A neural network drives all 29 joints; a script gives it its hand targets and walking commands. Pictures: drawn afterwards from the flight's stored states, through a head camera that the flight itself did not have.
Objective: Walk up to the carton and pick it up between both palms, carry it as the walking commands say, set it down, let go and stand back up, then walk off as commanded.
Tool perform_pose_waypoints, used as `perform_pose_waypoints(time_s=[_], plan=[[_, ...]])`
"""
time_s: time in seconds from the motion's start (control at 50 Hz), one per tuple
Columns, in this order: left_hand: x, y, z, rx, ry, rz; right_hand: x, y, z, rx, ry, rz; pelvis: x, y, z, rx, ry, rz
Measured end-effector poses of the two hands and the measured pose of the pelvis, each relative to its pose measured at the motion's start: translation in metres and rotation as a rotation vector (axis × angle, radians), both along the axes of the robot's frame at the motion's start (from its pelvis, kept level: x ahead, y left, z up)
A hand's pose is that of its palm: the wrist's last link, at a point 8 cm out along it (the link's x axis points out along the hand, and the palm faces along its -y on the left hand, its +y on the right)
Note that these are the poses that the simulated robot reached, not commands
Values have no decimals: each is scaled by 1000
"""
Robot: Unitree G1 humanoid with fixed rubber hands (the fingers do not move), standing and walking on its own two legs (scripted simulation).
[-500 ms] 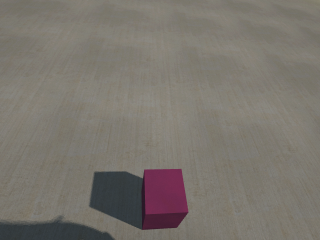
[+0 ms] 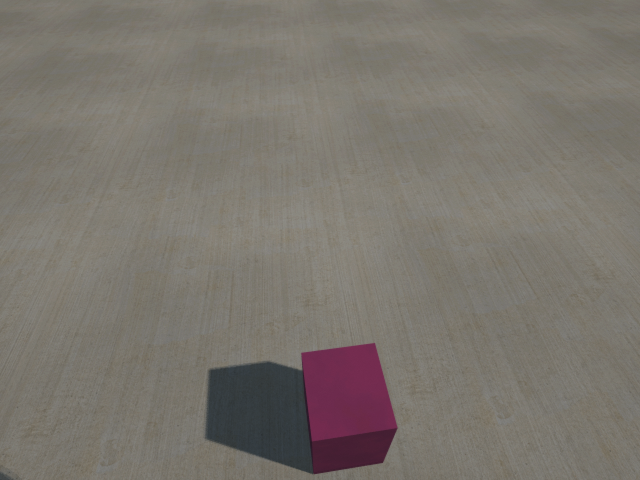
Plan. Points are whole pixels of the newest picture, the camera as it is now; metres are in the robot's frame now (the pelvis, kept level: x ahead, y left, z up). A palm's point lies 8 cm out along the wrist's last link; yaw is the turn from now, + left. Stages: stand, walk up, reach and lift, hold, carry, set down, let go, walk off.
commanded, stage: walk up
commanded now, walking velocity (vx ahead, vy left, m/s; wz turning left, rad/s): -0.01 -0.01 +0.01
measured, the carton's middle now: (343, 409) +0.46 -0.06 -0.63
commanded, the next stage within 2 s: none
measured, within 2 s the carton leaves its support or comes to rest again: neither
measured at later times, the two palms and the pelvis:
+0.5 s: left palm out of the picture -0.03 +0.16 -0.15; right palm out of the picture -0.01 -0.26 -0.16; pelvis -0.01 -0.05 +0.00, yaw +1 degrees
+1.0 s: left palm out of the picture -0.03 +0.15 -0.16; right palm out of the picture -0.02 -0.29 -0.15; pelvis -0.01 -0.07 -0.01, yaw +0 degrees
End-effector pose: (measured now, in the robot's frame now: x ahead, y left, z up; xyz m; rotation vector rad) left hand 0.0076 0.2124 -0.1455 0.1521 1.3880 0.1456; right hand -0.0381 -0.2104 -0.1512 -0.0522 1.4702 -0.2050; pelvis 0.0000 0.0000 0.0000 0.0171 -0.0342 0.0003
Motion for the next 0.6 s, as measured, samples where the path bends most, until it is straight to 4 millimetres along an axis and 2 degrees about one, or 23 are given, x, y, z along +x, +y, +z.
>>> perform_pose_waypoints(time_s=[0.08, 0.34, 0.6], plan=[[-5, -8, -1, -1, 2, 8, 3, -8, 0, -10, 1, 10, 0, -7, 0, -2, 3, 1], [-22, -34, -7, -10, 6, 43, 31, -36, -1, -30, -80, 53, -9, -31, -4, -3, 4, 12], [-46, -62, -6, -4, 15, 66, 24, -63, -6, -30, -72, 67, -18, -55, -6, -13, -3, 20]])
